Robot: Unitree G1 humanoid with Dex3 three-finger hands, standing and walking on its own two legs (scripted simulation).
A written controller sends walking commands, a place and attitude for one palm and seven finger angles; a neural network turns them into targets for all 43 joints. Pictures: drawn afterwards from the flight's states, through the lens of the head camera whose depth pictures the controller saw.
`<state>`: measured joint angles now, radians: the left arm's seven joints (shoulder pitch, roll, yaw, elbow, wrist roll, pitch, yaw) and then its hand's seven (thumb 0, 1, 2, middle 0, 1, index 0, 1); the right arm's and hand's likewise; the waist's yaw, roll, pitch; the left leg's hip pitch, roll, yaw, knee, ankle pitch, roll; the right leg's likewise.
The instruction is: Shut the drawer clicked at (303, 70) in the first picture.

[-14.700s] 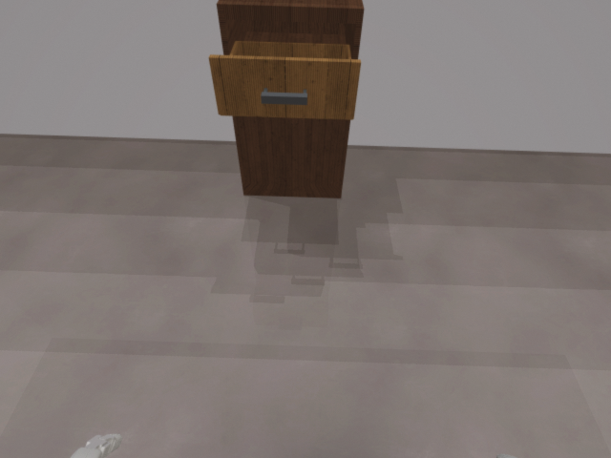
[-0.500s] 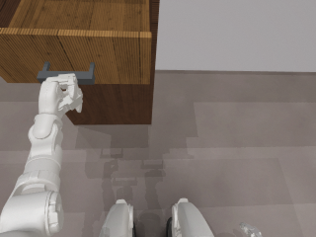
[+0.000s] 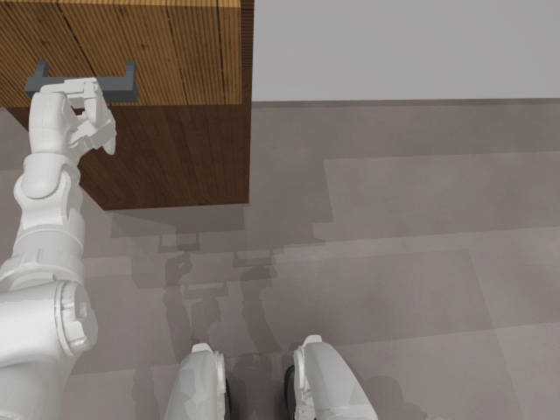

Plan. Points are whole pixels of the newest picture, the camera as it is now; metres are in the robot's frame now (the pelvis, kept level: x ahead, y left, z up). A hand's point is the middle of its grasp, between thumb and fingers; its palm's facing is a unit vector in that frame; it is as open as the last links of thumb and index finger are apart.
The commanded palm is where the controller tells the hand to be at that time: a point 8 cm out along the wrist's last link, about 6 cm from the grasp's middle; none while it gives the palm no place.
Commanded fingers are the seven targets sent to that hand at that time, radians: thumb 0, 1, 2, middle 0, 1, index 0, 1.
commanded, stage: push the drawer shut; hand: left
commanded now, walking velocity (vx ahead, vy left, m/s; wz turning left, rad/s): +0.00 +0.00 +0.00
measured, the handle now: (86, 78) +0.58 +0.24 +0.05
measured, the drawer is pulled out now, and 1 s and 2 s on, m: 0.09 0.00 0.00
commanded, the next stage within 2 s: pull the fist back off the drawer in 1.10 s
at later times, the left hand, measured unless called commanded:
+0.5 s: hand (111, 88) +0.56 +0.20 +0.05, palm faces +0.03 -1.00 -0.04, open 3.4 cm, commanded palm +0.56 +0.23 +0.05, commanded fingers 0.00 0.90 0.90 -1.40 -1.60 -1.40 -1.60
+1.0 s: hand (101, 67) +0.60 +0.22 +0.05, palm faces +0.02 -1.00 -0.05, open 3.4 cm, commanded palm +0.62 +0.22 +0.05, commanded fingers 0.00 0.90 0.90 -1.40 -1.60 -1.40 -1.60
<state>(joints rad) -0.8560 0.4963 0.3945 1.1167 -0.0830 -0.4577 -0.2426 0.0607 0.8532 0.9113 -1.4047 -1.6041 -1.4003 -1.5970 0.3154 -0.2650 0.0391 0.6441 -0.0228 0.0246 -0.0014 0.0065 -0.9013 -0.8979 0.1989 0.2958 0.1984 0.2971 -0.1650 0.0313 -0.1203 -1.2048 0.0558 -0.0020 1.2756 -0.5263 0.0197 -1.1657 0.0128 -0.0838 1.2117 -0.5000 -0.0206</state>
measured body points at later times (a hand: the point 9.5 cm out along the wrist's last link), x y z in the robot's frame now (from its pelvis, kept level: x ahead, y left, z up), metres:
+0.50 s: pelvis +0.00 +0.01 -0.01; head +0.19 +0.04 +0.40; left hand +0.56 +0.25 +0.06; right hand -0.01 -0.25 -0.11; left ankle +0.03 +0.11 -0.62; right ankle +0.03 -0.11 -0.62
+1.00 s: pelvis -0.01 +0.01 -0.02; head +0.21 +0.05 +0.37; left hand +0.59 +0.27 +0.06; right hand -0.05 -0.24 -0.11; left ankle +0.03 +0.11 -0.62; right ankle +0.03 -0.11 -0.62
